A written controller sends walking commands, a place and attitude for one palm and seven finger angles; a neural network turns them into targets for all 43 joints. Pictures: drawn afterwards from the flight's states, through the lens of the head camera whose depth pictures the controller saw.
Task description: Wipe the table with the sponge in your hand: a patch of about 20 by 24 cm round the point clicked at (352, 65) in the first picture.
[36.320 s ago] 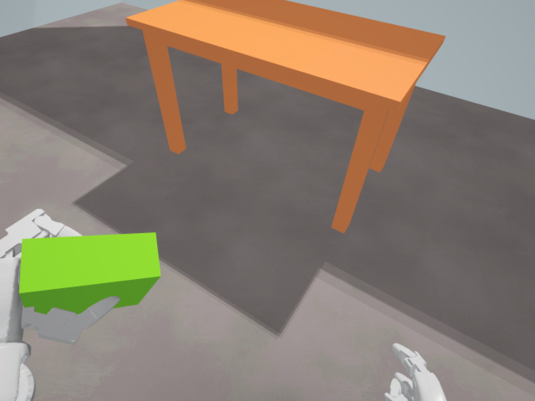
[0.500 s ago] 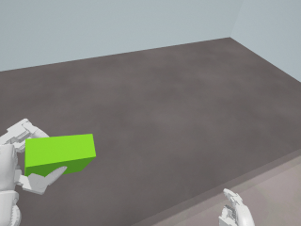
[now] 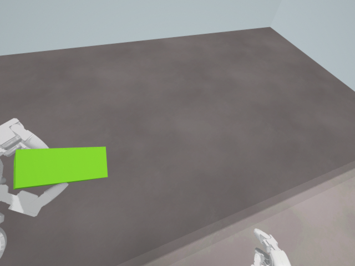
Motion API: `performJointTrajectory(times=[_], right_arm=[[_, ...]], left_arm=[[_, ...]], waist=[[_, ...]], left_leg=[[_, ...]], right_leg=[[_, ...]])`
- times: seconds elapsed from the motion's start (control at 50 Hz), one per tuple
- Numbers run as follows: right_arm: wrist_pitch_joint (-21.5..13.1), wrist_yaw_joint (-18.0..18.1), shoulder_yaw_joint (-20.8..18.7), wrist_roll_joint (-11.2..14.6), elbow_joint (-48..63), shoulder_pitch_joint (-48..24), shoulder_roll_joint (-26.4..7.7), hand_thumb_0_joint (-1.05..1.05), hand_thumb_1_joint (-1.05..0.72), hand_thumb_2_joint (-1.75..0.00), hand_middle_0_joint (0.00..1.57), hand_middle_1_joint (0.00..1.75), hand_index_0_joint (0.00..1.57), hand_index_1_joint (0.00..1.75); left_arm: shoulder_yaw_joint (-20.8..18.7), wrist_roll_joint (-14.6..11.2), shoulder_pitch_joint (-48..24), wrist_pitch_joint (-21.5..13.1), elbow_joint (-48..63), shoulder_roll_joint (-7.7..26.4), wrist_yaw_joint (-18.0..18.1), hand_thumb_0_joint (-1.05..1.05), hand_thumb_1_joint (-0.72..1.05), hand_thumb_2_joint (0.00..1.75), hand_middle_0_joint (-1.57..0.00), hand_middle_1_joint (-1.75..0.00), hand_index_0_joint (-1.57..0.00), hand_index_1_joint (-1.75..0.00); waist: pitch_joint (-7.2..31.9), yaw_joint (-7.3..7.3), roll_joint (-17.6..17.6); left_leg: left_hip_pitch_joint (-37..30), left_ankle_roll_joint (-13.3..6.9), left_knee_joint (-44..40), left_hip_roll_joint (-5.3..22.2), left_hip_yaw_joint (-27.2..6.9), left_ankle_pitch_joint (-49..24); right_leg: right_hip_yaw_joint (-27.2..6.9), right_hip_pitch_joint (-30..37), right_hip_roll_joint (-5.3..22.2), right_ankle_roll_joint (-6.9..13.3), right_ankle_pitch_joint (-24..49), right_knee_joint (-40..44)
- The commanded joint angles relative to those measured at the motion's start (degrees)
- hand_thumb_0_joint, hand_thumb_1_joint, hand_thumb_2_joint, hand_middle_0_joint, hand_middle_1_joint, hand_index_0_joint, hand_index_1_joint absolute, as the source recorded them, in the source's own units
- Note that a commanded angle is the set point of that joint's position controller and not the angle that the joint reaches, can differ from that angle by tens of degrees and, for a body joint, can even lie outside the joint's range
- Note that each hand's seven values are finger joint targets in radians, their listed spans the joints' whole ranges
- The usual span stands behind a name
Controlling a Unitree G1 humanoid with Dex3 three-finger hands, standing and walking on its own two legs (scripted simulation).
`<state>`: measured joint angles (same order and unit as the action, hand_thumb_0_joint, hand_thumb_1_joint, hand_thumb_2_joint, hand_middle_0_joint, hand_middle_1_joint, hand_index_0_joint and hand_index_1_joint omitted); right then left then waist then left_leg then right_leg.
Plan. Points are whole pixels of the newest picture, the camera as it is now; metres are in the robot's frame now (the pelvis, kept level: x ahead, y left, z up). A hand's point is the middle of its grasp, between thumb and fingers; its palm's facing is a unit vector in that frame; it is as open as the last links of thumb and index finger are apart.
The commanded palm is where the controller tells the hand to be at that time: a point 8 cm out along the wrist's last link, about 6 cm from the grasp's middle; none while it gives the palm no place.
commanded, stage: come to a stop and stand still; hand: left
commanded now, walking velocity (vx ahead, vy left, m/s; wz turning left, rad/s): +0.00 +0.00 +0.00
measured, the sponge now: (70, 167) +0.25 +0.22 +0.12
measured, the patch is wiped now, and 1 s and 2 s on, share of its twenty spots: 0.95 0.95 0.95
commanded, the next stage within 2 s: step back with the hand held close in 0.20 s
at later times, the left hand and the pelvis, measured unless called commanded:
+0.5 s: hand (34, 165) +0.22 +0.26 +0.16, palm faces +0.38 -0.85 -0.36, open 9.2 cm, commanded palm +0.16 +0.29 +0.18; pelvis +0.00 +0.01 +0.00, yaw +0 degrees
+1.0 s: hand (17, 226) +0.14 +0.24 +0.16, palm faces +0.37 -0.83 -0.42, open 9.2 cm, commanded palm +0.07 +0.28 +0.18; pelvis -0.08 -0.01 +0.00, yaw +1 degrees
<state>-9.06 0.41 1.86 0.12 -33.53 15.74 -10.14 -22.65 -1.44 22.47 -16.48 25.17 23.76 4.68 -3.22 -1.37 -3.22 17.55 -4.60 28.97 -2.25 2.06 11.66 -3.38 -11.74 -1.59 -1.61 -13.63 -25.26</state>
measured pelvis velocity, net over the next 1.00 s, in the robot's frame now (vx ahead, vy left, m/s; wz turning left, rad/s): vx -0.08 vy -0.01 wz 0.01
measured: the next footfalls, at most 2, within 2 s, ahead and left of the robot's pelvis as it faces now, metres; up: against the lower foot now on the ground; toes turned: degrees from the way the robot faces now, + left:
right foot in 1.10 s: -0.05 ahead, -0.13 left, +0.00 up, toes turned +5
left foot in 1.30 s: -0.04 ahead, +0.08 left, +0.00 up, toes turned -1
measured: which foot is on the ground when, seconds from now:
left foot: down 0.00-1.00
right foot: down 0.00-0.98, up 1.00-1.00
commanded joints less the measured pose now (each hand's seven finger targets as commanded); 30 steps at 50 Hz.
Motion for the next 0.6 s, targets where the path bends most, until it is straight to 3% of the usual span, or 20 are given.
performJointTrajectory(times=[0.0, 0.12, 0.16, 0.2, 0.26, 0.4, 0.48, 0.56, 0.58], right_arm=[[-3.69, 0.58, -3.3, 0.4, 9.28, -6.42, -8.12, 0.0, -0.9, -0.9, 0.2, 0.3, 0.2, 0.3], [-1.21, 1.08, -3.12, 0.42, 9.94, -6.88, -8.14, 0.0, -0.9, -0.9, 0.2, 0.3, 0.2, 0.3], [-0.7, 1.47, -3.06, 0.22, 10.58, -7.63, -8.07, 0.0, -0.9, -0.9, 0.2, 0.3, 0.2, 0.3], [-0.31, 1.61, -2.86, 0.16, 11.05, -7.58, -7.81, 0.0, -0.9, -0.9, 0.2, 0.3, 0.2, 0.3], [-0.01, 1.8, -2.75, -0.08, 11.56, -8.06, -7.8, 0.0, -0.9, -0.9, 0.2, 0.3, 0.2, 0.3], [0.97, 1.9, -2.93, 0.28, 12.22, -7.3, -8.16, 0.0, -0.9, -0.9, 0.2, 0.3, 0.2, 0.3], [1.84, 1.85, -3.11, 0.38, 12.81, -7.78, -8.07, 0.0, -0.9, -0.9, 0.2, 0.3, 0.2, 0.3], [1.84, 2.11, -3.35, 0.41, 13.23, -8.59, -8.54, 0.0, -0.9, -0.9, 0.2, 0.3, 0.2, 0.3], [1.75, 2.22, -3.23, 0.44, 13.49, -8.79, -8.36, 0.0, -0.9, -0.9, 0.2, 0.3, 0.2, 0.3]], left_arm=[[-2.94, -0.64, -3.7, -3.48, 11.7, 5.41, 1.42, 0.0, 0.1, 1.3, -1.2, -1.6, -1.2, -1.6], [-1.96, -0.34, -4.0, -1.47, 8.77, 5.04, 1.62, 0.0, 0.1, 1.3, -1.2, -1.6, -1.2, -1.6], [-3.95, -0.33, -5.33, -1.37, 11.2, 7.51, 1.82, 0.0, 0.1, 1.3, -1.2, -1.6, -1.2, -1.6], [-3.42, -0.46, -5.4, -1.37, 12.42, 6.76, 1.87, 0.0, 0.1, 1.3, -1.2, -1.6, -1.2, -1.6], [-4.82, -0.65, -4.45, -1.03, 14.46, 8.25, 2.07, 0.0, 0.1, 1.3, -1.2, -1.6, -1.2, -1.6], [-2.66, -0.87, -3.43, -0.15, 14.19, 6.19, 2.0, 0.0, 0.1, 1.3, -1.2, -1.6, -1.2, -1.6], [-2.58, -0.99, -2.32, 0.05, 13.38, 5.8, 1.8, 0.0, 0.1, 1.3, -1.2, -1.6, -1.2, -1.6], [-4.67, -0.89, -2.4, -0.29, 13.68, 7.47, 1.99, 0.0, 0.1, 1.3, -1.2, -1.6, -1.2, -1.6], [-3.85, -0.77, -2.84, -0.76, 14.97, 6.42, 1.94, 0.0, 0.1, 1.3, -1.2, -1.6, -1.2, -1.6]], waist=[[11.19, 0.44, 8.3], [9.76, 0.43, 5.29], [10.58, 0.28, 7.79], [11.56, 0.32, 8.38], [13.14, 0.16, 8.84], [14.06, 0.19, 9.86], [13.77, -0.15, 9.31], [12.93, -0.46, 9.39], [13.03, -0.35, 9.31]], left_leg=[[-5.78, 3.94, -9.27, 8.3, -7.39, -3.18], [-4.75, 4.81, -10.59, 7.81, -6.73, -3.64], [-5.6, 4.83, -10.65, 7.53, -6.06, -3.48], [-5.92, 5.05, -10.33, 7.35, -6.03, -5.6], [-7.44, 5.24, -9.03, 6.8, -5.25, -9.61], [-9.27, 6.45, -7.45, 7.71, -4.74, -25.43], [-6.17, 5.11, -7.9, 9.42, -4.75, -20.98], [0.88, 3.56, -9.27, 9.96, -5.34, -7.37], [3.98, 3.05, -9.77, 10.06, -6.51, -2.86]], right_leg=[[0.12, 2.44, 2.23, 1.17, 12.11, 1.81], [0.25, 2.76, 1.73, 0.9, 12.35, 3.88], [0.32, 2.94, 1.74, 0.91, 12.69, 3.97], [0.77, 4.01, 1.65, 1.04, 13.62, 3.62], [0.97, 4.65, 1.61, 1.06, 15.96, 3.84], [2.12, 4.51, 0.42, 0.48, 19.61, 2.2], [2.13, 4.65, 0.67, 0.31, 15.92, 0.03], [1.01, 6.2, 0.51, 0.27, 13.65, -1.92], [1.18, 7.97, 0.59, 0.32, 13.11, -2.98]])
